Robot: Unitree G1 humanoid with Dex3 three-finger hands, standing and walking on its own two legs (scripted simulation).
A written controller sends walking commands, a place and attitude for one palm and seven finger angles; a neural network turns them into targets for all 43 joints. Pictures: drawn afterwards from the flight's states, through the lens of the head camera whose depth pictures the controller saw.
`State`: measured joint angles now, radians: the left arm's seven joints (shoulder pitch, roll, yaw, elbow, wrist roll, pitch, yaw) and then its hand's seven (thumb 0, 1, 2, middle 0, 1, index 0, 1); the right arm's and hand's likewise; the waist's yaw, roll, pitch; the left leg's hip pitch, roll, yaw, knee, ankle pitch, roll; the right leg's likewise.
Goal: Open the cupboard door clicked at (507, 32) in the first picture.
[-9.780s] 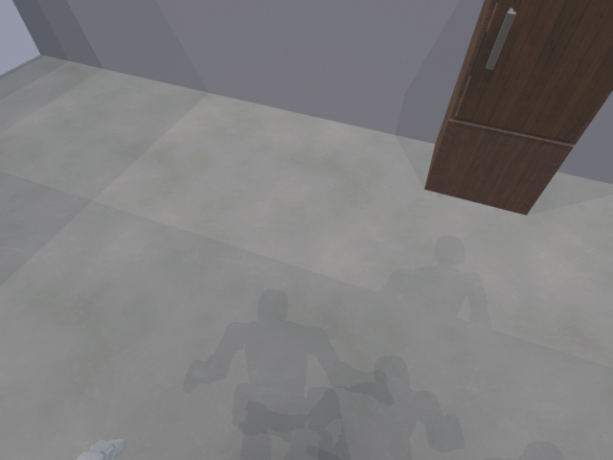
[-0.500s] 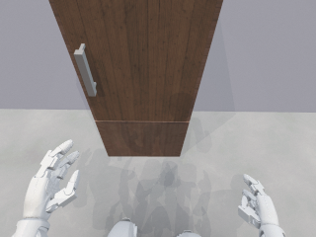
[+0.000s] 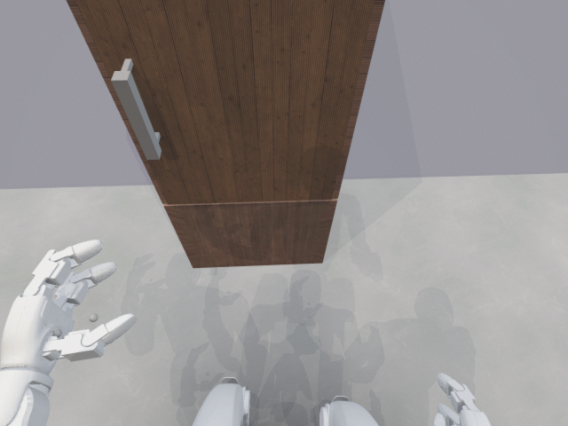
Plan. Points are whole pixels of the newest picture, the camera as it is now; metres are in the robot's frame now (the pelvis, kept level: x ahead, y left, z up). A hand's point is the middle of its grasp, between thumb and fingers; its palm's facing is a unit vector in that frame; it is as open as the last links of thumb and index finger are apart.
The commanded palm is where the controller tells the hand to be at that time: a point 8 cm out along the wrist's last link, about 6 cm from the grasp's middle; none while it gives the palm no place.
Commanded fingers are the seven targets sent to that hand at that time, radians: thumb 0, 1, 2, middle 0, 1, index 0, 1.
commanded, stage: raise the hand with hooked fingers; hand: left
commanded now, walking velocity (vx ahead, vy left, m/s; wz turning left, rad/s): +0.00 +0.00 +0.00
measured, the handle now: (141, 112) +0.61 +0.29 +0.06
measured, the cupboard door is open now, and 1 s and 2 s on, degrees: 0 0 0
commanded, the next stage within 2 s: move the hooked fingers beside the handle in 1.26 s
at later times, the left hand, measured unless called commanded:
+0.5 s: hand (51, 297) +0.26 +0.30 +0.06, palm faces +0.10 -0.99 -0.02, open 13.7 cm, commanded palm +0.24 +0.35 +0.06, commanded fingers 0.00 -0.50 0.30 -0.30 -1.20 -0.30 -1.20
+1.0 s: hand (62, 269) +0.29 +0.30 +0.07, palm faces +0.07 -1.00 -0.03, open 14.0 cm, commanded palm +0.27 +0.34 +0.07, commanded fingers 0.00 -0.50 0.30 -0.30 -1.20 -0.30 -1.20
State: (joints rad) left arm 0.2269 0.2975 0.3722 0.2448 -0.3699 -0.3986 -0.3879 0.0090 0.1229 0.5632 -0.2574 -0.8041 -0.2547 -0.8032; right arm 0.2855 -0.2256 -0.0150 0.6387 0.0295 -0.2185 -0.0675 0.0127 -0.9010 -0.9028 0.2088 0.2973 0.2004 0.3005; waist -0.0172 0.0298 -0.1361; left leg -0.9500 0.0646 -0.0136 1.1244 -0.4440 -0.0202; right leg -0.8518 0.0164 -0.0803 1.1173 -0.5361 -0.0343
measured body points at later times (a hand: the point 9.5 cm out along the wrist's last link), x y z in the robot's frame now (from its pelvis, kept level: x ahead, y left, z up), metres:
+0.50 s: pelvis +0.00 +0.04 +0.01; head +0.07 +0.07 +0.46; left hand +0.25 +0.36 +0.06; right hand +0.19 -0.19 -0.05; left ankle +0.05 +0.13 -0.65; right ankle +0.01 -0.10 -0.65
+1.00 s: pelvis +0.01 +0.02 +0.02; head +0.08 +0.04 +0.46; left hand +0.29 +0.35 +0.07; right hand +0.15 -0.23 -0.07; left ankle +0.05 +0.13 -0.65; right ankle +0.01 -0.10 -0.65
